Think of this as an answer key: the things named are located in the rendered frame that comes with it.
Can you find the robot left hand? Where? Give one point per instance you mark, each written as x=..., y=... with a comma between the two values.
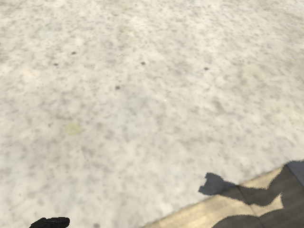
x=60, y=222

